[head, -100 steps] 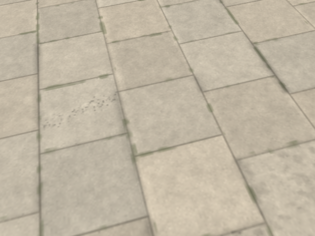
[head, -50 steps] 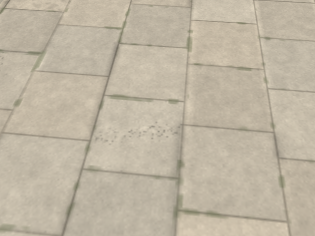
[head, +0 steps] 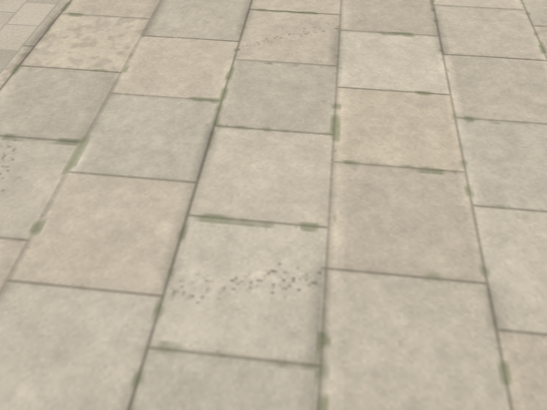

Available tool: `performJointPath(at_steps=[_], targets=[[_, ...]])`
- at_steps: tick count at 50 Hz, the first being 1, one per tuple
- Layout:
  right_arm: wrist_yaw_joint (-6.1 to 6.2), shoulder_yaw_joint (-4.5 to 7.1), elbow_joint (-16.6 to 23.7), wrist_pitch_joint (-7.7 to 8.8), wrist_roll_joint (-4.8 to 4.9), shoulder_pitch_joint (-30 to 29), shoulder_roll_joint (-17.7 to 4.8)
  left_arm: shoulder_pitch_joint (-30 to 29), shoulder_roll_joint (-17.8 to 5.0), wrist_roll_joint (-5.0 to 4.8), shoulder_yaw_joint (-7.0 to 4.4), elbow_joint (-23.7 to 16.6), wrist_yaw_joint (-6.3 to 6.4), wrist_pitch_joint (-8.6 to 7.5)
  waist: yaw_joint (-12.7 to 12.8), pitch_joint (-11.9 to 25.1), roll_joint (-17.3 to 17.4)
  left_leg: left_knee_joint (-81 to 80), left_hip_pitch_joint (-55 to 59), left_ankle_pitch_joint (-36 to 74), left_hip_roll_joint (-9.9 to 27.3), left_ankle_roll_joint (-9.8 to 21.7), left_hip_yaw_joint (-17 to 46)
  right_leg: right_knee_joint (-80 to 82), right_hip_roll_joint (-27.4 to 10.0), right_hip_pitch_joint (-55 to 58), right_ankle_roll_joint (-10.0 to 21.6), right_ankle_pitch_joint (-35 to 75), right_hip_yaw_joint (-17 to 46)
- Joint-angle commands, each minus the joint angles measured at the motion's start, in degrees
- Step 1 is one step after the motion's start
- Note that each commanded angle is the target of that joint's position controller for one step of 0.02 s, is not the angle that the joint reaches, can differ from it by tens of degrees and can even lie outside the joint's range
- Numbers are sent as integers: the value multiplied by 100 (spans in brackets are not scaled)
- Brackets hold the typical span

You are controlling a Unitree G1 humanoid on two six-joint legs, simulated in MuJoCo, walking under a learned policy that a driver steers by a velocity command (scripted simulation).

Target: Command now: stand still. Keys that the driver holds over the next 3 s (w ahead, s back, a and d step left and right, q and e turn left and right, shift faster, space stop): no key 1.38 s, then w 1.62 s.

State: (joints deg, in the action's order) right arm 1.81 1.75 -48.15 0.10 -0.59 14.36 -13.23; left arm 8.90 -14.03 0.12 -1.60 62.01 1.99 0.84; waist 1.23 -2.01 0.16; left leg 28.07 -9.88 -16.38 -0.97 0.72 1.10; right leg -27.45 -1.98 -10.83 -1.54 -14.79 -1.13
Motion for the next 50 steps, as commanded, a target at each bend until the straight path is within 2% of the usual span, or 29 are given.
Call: performJointPath(at_steps=[1,24,50], targets=[[29,135,124,66,8,70,-606,33,-635,0,-107,-96,33,-43,3,77,21,-548,-231,1073,266,83,251,395,-104,113,97,750,145],[44,41,-876,60,52,223,-440,561,-381,-8,-62,190,100,-50,-39,-56,-3,-679,-276,904,201,95,156,462,-36,35,99,694,77],[53,-17,-1338,26,72,396,-260,1051,-165,-24,-24,187,118,-82,-92,-141,-22,-659,-321,887,168,79,95,455,1,-37,132,702,58]])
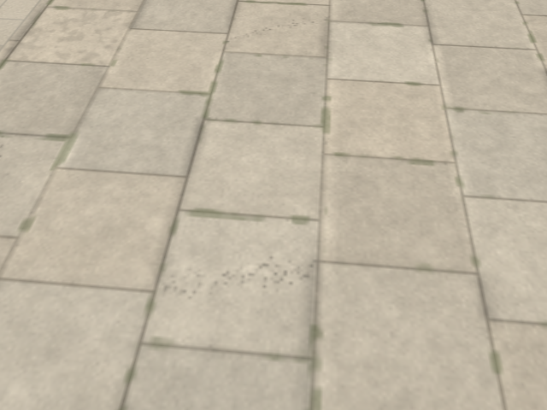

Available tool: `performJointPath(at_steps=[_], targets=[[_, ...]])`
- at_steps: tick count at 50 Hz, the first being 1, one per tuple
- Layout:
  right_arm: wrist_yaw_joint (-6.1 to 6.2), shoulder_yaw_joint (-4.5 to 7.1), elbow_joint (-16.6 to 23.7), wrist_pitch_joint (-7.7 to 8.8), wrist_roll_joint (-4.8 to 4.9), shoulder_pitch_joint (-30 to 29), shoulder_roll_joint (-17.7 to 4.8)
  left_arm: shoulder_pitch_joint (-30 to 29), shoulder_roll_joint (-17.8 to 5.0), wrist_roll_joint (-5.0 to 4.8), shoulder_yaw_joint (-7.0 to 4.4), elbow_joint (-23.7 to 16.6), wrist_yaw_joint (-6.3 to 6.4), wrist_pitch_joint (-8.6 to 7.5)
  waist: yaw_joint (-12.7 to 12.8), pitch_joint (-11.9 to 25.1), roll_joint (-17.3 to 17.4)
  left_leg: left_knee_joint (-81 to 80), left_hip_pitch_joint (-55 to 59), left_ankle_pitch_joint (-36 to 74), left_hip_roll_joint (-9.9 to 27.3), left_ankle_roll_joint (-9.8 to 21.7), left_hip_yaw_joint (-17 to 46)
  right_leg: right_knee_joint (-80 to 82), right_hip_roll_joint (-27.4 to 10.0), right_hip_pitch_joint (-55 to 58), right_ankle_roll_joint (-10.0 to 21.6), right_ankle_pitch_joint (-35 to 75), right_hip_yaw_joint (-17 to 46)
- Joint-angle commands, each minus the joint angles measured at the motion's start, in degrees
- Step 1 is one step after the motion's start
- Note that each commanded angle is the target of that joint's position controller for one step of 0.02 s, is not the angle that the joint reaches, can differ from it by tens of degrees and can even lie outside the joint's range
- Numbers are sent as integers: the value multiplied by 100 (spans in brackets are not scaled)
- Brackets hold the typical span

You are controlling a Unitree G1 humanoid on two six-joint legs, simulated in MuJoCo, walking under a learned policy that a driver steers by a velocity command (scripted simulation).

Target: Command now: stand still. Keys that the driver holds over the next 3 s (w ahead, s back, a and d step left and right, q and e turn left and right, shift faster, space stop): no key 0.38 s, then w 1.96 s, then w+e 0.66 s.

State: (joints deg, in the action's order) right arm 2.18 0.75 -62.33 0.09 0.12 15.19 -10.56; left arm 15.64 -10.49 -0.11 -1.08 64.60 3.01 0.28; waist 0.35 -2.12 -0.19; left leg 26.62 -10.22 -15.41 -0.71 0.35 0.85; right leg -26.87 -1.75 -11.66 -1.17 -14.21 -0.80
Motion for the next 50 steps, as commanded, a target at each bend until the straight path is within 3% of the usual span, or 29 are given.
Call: performJointPath(at_steps=[1,19,20,22,23,25,27,28,29,31,32,33,34,35,36,37,39,41,43,45,48,50], targets=[[17,81,73,26,2,320,-522,391,-512,-1,-76,-74,16,-26,-5,-132,12,-512,-289,788,142,114,118,397,-20,43,96,642,25],[28,70,-10,23,10,448,-440,589,-419,-8,-74,-107,17,-46,-17,-176,10,-476,-333,736,135,96,94,379,-5,-1,120,613,27],[33,58,-71,17,8,556,-381,703,-354,-7,-61,-47,20,-41,-17,-31,19,-497,-275,163,76,111,34,377,64,61,132,78,-47],[68,125,-46,-2,81,564,-546,719,-458,-74,-115,-68,49,-29,-23,-275,75,-400,-622,-1873,-21,294,23,150,228,-273,285,-1790,-162],[74,143,10,19,95,545,-581,663,-490,-82,-129,-128,56,-57,-39,-552,89,-438,-901,-2568,67,408,160,117,175,-578,383,-2422,-64],[42,164,63,153,144,654,-588,620,-393,-109,-116,-229,17,-203,-86,-819,201,-546,-1008,-2850,378,622,605,-67,61,-955,506,-2455,112],[-13,238,10,285,178,1027,-753,430,-264,-111,-100,-364,-70,-378,-251,-736,536,-861,-509,-2953,868,923,1363,-679,137,-1429,474,-1840,-41],[-42,293,-23,325,191,1204,-907,322,-138,-124,-77,-451,-124,-457,-290,-661,876,-1206,-253,-3155,1267,1151,2004,-1189,260,-1625,446,-1387,-268],[-57,327,6,351,198,1180,-1003,259,-94,-150,-63,-519,-174,-525,-256,-689,1080,-1487,-310,-3185,1629,1367,2581,-1522,230,-1629,525,-1132,-244],[-76,314,211,389,196,710,-981,456,-105,-196,-69,-517,-237,-627,50,-812,980,-1465,-800,-2764,1660,1331,2505,-1130,140,-1081,753,-1209,-157],[-93,300,357,385,232,303,-958,921,-103,-214,-89,-360,-240,-657,352,-827,890,-1176,-1249,-2367,1364,1106,1991,-299,187,-232,826,-1042,-196],[-103,280,525,392,247,-102,-875,1552,-288,-175,-170,-115,-229,-663,625,-724,517,-493,-1851,-1536,899,799,1283,188,123,827,816,-624,63],[-119,197,708,470,229,-414,-536,2480,-868,-155,-358,114,-215,-676,933,-430,-834,1565,-2792,-485,100,332,47,969,-798,1902,1151,-961,1679],[-109,147,908,614,192,-400,-357,3020,-1452,-112,-480,153,-298,-723,955,-116,-1994,3203,-3735,-1272,-285,197,-140,1661,-1998,2512,1780,-656,3917],[-142,200,873,691,218,-385,-587,2509,-944,-9,-318,16,-296,-770,603,-313,-992,4229,-4149,-1287,70,307,347,1565,-2112,2369,1779,-392,3919],[-212,194,819,733,258,-251,-563,2063,-689,-10,-243,-151,-310,-783,390,-449,-598,4590,-4309,-792,278,425,420,1515,-1908,2223,1599,-8,3206],[-260,271,824,770,195,-396,-673,1625,-551,-39,-150,-303,-364,-708,221,-499,-270,4292,-4360,-10,606,486,205,1620,-1478,2092,1261,1078,1995],[-332,292,877,714,173,-536,-543,1787,-306,2,-55,-274,-329,-580,211,-404,-473,3913,-4013,290,695,398,-52,1697,-1117,1868,1050,1844,1216],[-386,222,1025,636,149,-892,-327,1787,-431,40,-43,-343,-249,-523,204,-487,-431,3240,-3777,685,646,248,-261,1865,-964,1448,1075,2098,830],[-393,121,1332,618,128,-1645,-175,1615,-633,61,-56,-484,-173,-516,286,-704,-366,1999,-3228,1245,477,142,-426,2083,-793,776,1064,1969,537],[-432,98,1591,601,172,-2201,-336,1827,-924,-20,-142,-466,-128,-559,335,-782,-585,1020,-2562,1652,276,176,-523,2346,-954,663,1119,1871,468],[-469,121,1724,612,195,-2372,-506,1831,-930,-88,-185,-435,-130,-574,246,-816,-563,600,-2527,1702,259,339,-421,2216,-1123,1117,1053,2225,406]])
Over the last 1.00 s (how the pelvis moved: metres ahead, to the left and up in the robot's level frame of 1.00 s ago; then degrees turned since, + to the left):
0.00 0.00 0.00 0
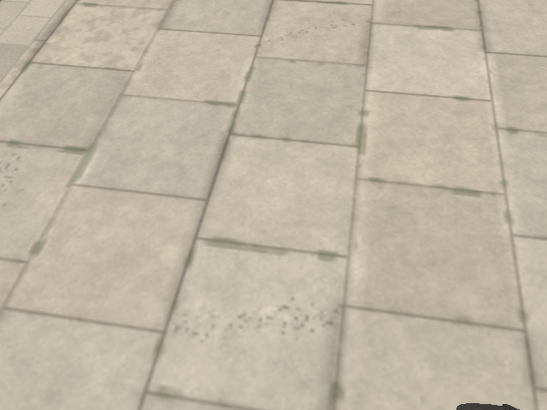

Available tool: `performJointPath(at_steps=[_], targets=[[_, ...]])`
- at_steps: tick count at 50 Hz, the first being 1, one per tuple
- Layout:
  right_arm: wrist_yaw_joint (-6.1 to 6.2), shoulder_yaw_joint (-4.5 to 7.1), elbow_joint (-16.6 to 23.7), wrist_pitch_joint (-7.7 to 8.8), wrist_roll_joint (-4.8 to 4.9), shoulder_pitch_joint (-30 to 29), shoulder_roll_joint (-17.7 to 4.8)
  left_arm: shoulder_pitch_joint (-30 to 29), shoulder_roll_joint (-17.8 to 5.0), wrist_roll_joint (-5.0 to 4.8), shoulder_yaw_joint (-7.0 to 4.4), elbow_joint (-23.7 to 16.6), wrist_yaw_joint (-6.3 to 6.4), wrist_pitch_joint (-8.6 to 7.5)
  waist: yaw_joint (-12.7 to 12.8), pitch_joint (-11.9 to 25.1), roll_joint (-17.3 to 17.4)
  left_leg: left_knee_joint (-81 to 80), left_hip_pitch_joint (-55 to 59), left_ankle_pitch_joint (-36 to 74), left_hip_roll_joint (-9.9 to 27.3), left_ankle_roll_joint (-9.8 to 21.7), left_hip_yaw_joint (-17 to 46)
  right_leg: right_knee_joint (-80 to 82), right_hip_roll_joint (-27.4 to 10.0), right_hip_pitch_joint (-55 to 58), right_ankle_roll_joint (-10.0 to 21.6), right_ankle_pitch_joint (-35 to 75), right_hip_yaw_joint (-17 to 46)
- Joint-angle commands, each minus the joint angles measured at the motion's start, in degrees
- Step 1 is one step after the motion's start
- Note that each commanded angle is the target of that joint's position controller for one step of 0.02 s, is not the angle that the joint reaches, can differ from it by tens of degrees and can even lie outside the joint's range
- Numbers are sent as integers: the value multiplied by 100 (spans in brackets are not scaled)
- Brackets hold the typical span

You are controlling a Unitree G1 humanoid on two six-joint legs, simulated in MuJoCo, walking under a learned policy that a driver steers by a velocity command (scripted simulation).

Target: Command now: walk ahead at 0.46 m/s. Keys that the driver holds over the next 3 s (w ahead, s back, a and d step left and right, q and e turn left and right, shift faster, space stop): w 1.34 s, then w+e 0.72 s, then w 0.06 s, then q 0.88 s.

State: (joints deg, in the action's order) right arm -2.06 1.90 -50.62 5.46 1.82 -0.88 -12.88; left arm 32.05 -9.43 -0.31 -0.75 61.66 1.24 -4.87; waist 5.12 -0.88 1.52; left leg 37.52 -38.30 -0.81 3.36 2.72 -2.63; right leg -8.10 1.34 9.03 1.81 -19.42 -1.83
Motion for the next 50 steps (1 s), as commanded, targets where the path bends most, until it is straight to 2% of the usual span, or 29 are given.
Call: performJointPath(at_steps=[1,3,4,5,6,7,8,9,10,11,12,14,16,19,22,27,30,31,32,33,34,35,36,37,39,41,43,46,50], targets=[[-61,44,584,95,18,-722,-382,135,-1062,-63,-241,-149,43,-51,-340,-824,-737,-631,439,183,-210,203,-67,106,-1494,-682,688,3374,451],[-52,197,462,113,12,-70,-683,-9,-1197,2,-307,-191,34,19,-767,-162,-974,-572,1370,-112,-510,406,-200,-881,-1549,-232,539,5467,327],[-16,333,184,97,32,859,-911,-122,-1183,42,-306,-232,24,83,-1224,399,-1026,-557,2467,-196,-688,559,-293,-1959,-1385,-372,419,6172,168],[40,448,-87,56,21,1856,-1156,-267,-1137,73,-268,-346,-1,96,-1669,971,-948,-470,4084,-222,-251,792,193,-3349,-1195,-1408,249,5475,122],[84,574,-250,15,-176,2738,-1685,331,-408,81,-84,-449,-84,19,-1431,2033,446,-769,6286,-1430,1394,1697,2878,-5842,-234,-3598,-90,2457,39],[61,455,-309,0,-183,2657,-1382,375,-234,-45,-17,-348,-146,-170,-1325,2604,1093,-2028,6424,-2012,2003,1988,4951,-7173,275,-4343,-64,-1063,905],[31,344,-262,34,-106,2007,-1037,-213,-713,-226,-160,-581,-164,-287,-1178,1514,903,-2235,5554,-2184,1733,1626,4268,-7538,-112,-4955,83,-881,1018],[20,262,-136,62,-84,1426,-760,-762,-913,-288,-198,-750,-131,-332,-991,791,407,-2330,4481,-1718,1533,1375,3244,-7359,-442,-4942,170,-376,812],[-25,207,-93,111,-140,1019,-600,-998,-914,-239,-244,-798,-66,-317,-747,398,-51,-2510,3509,-1088,1314,1212,2552,-6954,-703,-4651,187,56,697],[-52,156,-104,158,-198,825,-433,-934,-891,-154,-310,-772,-13,-228,-505,276,-13,-2666,2894,-743,1043,1073,1991,-6600,-912,-4225,206,292,706],[-68,139,-168,164,-217,815,-387,-734,-724,-133,-306,-738,7,-129,-355,225,160,-2820,2530,-704,920,1067,1708,-6406,-985,-3933,200,369,705],[-38,147,-316,188,-192,1035,-474,-731,-596,-105,-313,-773,31,-8,-273,16,228,-3078,2126,-539,819,1172,1360,-6050,-1053,-3901,134,441,592],[56,177,-407,196,-200,1243,-688,-1249,-743,-40,-362,-998,51,15,-310,-201,179,-3250,2129,-454,816,1238,1197,-5497,-1134,-4377,-9,936,546],[183,192,-478,143,-185,1628,-820,-2039,-771,1,-372,-1256,12,-29,-522,-288,78,-3267,2553,-202,759,1126,1008,-4294,-1119,-4872,-118,1934,475],[236,203,-537,100,-124,1978,-931,-2736,-650,-33,-309,-1429,-72,-79,-761,-321,85,-3240,2793,-121,643,953,717,-3134,-865,-4622,-140,2590,230],[258,244,-744,-24,-58,2511,-1006,-3494,-717,-101,-255,-1735,-252,-127,-974,-468,100,-2812,3819,-83,1021,884,774,-2328,-695,-4783,-33,2182,217],[277,300,-729,-118,-58,2375,-1124,-3140,-964,-111,-334,-1746,-317,-184,-641,-214,271,-2192,4187,1073,1172,715,787,-2069,-473,-4086,210,1532,78],[272,290,-690,-152,-71,2229,-1108,-2522,-1142,-101,-436,-1580,-308,-195,-274,164,283,-1443,4113,2085,975,596,586,-1952,-267,-3200,345,1508,-102],[267,218,-623,-168,-120,2194,-932,-1454,-1477,-83,-593,-1267,-266,-195,158,870,159,-154,3537,2248,633,414,321,-2071,-354,-1661,566,1619,15],[230,49,-486,-102,-191,2703,-406,-514,-2093,49,-741,-1090,-233,-178,156,1903,-914,2152,1504,369,-46,48,-30,-2072,-1854,724,1315,1309,2136],[183,-59,-563,48,-139,2941,-122,-302,-1980,27,-687,-1000,-282,-159,78,2465,-1769,3356,157,-3191,-729,-62,604,-1087,-2512,1574,1788,465,4325],[157,113,-475,154,35,2395,-794,-639,-1501,-15,-540,-1054,-278,-172,100,1782,-1281,3911,-469,-3038,-334,71,970,-943,-2299,1097,1461,114,3881],[159,145,-323,212,93,1912,-941,-1228,-1299,-29,-466,-1194,-263,-166,-21,1065,-950,3833,-616,-2458,-21,152,788,-841,-2123,230,1241,541,3024],[197,166,-303,207,30,1682,-906,-1674,-1141,8,-405,-1282,-271,-157,-193,681,-530,3527,-359,-1956,227,139,668,-657,-1901,-615,1144,1106,2389],[223,204,-339,60,-54,1795,-682,-1944,-903,90,-335,-1265,-314,-172,-530,361,-584,2993,285,-1452,504,99,679,-266,-1539,-1571,1036,1558,1638],[244,197,-373,-64,-67,1903,-480,-1784,-965,62,-352,-1142,-305,-205,-639,231,-571,2697,379,-1270,535,21,595,-48,-1431,-1842,1118,1945,1263],[263,221,-236,-108,-111,1551,-512,-1591,-1127,62,-393,-1042,-242,-212,-619,48,-473,2209,-5,-827,565,-84,573,81,-1426,-1805,1167,2285,1052],[235,226,-20,-87,-152,914,-467,-1341,-1156,41,-391,-938,-147,-152,-488,-96,-459,1167,-312,46,524,-185,521,161,-1325,-1630,1067,2387,751],[158,163,197,-37,-109,103,-360,-987,-1236,-17,-400,-791,-90,-121,-235,-290,-473,-75,-12,803,271,-180,278,247,-1212,-1503,931,2095,449]])
Over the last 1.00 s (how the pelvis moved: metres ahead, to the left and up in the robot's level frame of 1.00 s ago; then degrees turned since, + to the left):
0.19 -0.03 -0.01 0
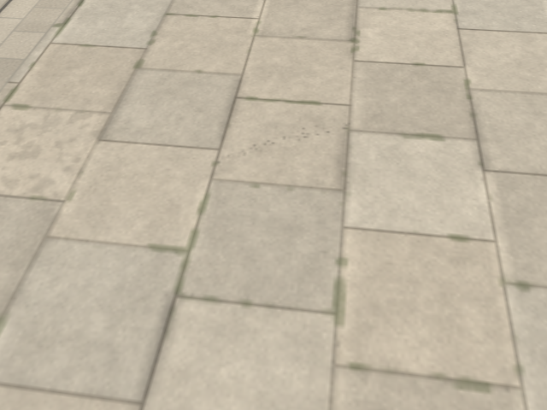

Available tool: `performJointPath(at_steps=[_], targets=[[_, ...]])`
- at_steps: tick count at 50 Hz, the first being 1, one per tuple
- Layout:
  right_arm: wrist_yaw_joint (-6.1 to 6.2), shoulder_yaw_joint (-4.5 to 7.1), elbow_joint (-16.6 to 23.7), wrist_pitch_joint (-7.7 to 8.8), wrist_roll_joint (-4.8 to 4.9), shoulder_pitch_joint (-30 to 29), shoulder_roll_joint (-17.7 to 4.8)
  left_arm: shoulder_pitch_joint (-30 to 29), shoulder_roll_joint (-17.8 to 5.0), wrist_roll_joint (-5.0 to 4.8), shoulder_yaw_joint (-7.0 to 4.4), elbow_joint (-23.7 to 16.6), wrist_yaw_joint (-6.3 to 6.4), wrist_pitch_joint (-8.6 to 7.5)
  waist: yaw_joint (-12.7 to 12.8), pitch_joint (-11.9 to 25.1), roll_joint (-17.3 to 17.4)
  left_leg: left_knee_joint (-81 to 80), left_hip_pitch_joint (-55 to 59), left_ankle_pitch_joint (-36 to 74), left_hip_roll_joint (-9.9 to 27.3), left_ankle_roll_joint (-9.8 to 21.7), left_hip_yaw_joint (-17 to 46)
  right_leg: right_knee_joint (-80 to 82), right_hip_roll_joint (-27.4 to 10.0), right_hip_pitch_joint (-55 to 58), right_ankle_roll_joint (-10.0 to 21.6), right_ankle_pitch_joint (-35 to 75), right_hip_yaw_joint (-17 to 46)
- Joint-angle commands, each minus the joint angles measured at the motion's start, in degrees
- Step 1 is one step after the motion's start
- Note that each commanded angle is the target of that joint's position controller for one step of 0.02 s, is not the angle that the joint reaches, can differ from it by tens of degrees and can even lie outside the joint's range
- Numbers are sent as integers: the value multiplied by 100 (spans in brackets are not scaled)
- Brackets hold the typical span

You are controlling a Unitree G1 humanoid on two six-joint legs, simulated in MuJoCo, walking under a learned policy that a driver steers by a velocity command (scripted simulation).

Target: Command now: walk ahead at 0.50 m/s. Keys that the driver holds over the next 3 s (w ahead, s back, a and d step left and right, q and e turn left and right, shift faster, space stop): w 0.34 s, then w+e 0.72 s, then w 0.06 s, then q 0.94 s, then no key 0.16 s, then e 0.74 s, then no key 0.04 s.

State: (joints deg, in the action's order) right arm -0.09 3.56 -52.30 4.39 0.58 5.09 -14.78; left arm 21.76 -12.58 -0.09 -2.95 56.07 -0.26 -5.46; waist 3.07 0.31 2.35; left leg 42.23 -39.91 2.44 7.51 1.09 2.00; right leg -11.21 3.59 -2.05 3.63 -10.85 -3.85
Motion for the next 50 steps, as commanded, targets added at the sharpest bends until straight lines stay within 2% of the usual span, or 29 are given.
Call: performJointPath(at_steps=[1,4,7,8,9,10,11,12,13,14,15,17,19,21,24,27,33,36,37,38,39,40,41,42,43,44,45,47,50], targets=[[-62,-15,415,76,28,-651,-170,153,-930,-53,-186,-172,64,-48,22,-463,-554,-719,140,482,-182,-5,-200,532,-1484,-244,747,1202,646],[-158,-37,598,120,61,-1030,-211,381,-951,-80,-218,-10,89,35,89,-610,-564,-1084,-59,178,-228,117,-152,283,-1748,389,726,1355,679],[-238,14,649,177,74,-892,-385,277,-1048,-98,-276,24,126,118,-125,-455,-665,-1304,367,-450,-373,323,-238,-186,-1929,805,597,2194,697],[-237,79,575,190,70,-560,-517,160,-1105,-94,-292,-3,130,143,-330,-222,-765,-1326,953,-626,-555,411,-394,-576,-1882,813,530,3112,635],[-217,197,353,192,56,182,-709,37,-1063,-87,-272,-30,128,178,-728,210,-755,-1408,1988,-603,-767,547,-569,-1445,-1648,645,404,3925,440],[-172,340,52,185,20,1247,-1038,19,-904,-37,-195,-112,127,190,-1131,934,-553,-1198,3658,-471,-434,795,-189,-2824,-1331,-206,213,3445,225],[-138,485,-116,150,-82,2101,-1598,691,-300,-5,-12,-179,63,99,-997,1868,670,-1379,6071,-1265,1093,1700,2315,-5208,-455,-2605,-224,1148,7],[-144,366,-143,127,-11,2138,-1287,604,-275,-52,26,-117,30,-55,-1004,2281,1162,-2387,6425,-1792,1524,1908,4050,-6279,-17,-3539,-250,-2143,808],[-146,257,-94,142,38,1684,-973,102,-778,-220,-113,-272,2,-162,-966,1512,869,-2492,5814,-2093,1338,1596,3391,-6730,-396,-4114,-113,-1983,1075],[-135,190,58,147,22,1153,-757,-345,-890,-274,-128,-409,21,-204,-820,897,478,-2597,4920,-1813,1151,1390,2568,-6581,-726,-4160,-27,-1472,880],[-157,130,111,161,-37,739,-574,-579,-867,-200,-160,-446,65,-187,-628,430,91,-2822,3986,-1388,932,1281,1959,-6172,-972,-3922,-25,-998,766],[-187,62,92,203,-114,480,-350,-348,-664,-116,-202,-377,116,-20,-273,199,262,-3182,3039,-1010,599,1156,1294,-5630,-1235,-3207,-30,-558,807],[-151,96,-18,238,-114,624,-463,-214,-456,-136,-183,-320,125,114,-180,63,249,-3445,2769,-726,565,1218,837,-5379,-1291,-3164,-96,-317,766],[-67,136,-112,265,-142,803,-619,-563,-525,-124,-215,-441,136,172,-225,-125,116,-3592,2852,-436,588,1216,522,-4940,-1313,-3600,-181,211,849],[30,137,-189,250,-144,989,-657,-1000,-499,-111,-228,-578,86,151,-344,-211,58,-3627,3150,-75,502,1035,1,-4071,-1159,-3919,-208,1156,969],[85,119,-202,243,-118,1071,-690,-1530,-407,-107,-180,-758,-6,120,-509,-341,59,-3715,3253,-29,412,861,-505,-3160,-998,-3727,-183,1838,678],[130,166,-391,43,-39,1567,-805,-2360,-315,-108,-77,-1270,-230,128,-769,-627,-46,-3198,4613,806,838,766,-897,-2391,-848,-4187,7,1180,293],[196,239,-251,-89,-2,1315,-1045,-2035,-565,-113,-184,-1418,-335,143,-412,-228,268,-2149,4828,3417,898,577,-1169,-2381,-414,-3289,283,280,-212],[223,255,-196,-139,-7,1224,-1105,-1457,-770,-120,-294,-1328,-342,156,-79,125,346,-1309,4717,4174,826,487,-1272,-2354,-170,-2499,421,122,-346],[239,234,-126,-162,7,1123,-1089,-538,-1101,-133,-476,-1120,-295,165,406,611,212,-57,4168,3942,584,295,-1399,-1964,21,-1121,644,477,-259],[227,150,44,-88,-103,1217,-900,307,-1683,-112,-658,-983,-151,221,622,1273,-663,1861,2610,1758,265,48,-1446,-1902,-1037,708,1071,592,1414],[94,-88,267,134,-140,1628,-144,75,-1915,-153,-656,-1117,-152,185,25,1873,-1819,3860,196,-3293,-1133,-265,-619,-975,-2340,2451,2224,-193,4805],[-20,24,366,398,59,1040,-657,257,-1457,-83,-506,-1110,-154,170,382,2012,-1143,4134,-432,-3292,-827,-50,450,-606,-2267,2562,1973,-314,4830],[-61,50,532,505,218,595,-780,47,-1153,-51,-432,-1138,-132,136,369,1327,-897,3924,-692,-2882,-567,100,386,-643,-2051,2003,1706,30,3897],[-32,46,535,530,152,481,-706,-378,-1022,-60,-384,-1222,-148,99,71,753,-227,3322,-471,-2473,-308,119,337,-563,-1794,1014,1528,647,3192],[16,117,500,479,12,457,-787,-725,-843,-47,-328,-1324,-141,81,-133,528,-110,2794,-69,-2286,-132,71,305,-476,-1613,296,1412,1131,2741],[21,145,507,387,-27,562,-778,-902,-788,-6,-292,-1415,-121,81,-314,400,-192,2571,302,-2188,-48,15,323,-332,-1480,-226,1397,1350,2552],[41,152,570,241,-91,643,-644,-909,-929,-42,-317,-1458,-67,75,-454,256,-281,2021,512,-2065,-38,-182,226,-151,-1364,-768,1430,1600,2314],[83,113,800,167,-152,64,-519,-662,-1180,-71,-386,-1456,53,83,-324,34,-390,836,435,-1142,-182,-434,89,-49,-1138,-1159,1316,1649,1931]])
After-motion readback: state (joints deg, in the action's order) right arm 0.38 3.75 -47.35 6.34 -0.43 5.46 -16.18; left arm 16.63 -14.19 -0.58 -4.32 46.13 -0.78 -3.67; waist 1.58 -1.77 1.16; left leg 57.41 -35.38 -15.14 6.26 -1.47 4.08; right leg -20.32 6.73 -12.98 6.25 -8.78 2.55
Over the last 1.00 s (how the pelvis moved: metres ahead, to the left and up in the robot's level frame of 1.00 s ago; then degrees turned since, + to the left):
0.58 -0.04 0.02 0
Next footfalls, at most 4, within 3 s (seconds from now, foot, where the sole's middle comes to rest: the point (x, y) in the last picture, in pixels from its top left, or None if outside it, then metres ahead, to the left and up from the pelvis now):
0.20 left None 0.31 0.15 -0.79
0.76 right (346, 373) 0.61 -0.10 -0.79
1.24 left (307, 262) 0.94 0.00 -0.79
1.70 right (381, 286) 0.87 -0.21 -0.79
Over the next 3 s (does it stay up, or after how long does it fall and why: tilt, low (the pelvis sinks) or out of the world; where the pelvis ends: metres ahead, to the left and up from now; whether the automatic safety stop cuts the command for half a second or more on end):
stays up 0.82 -0.05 -0.01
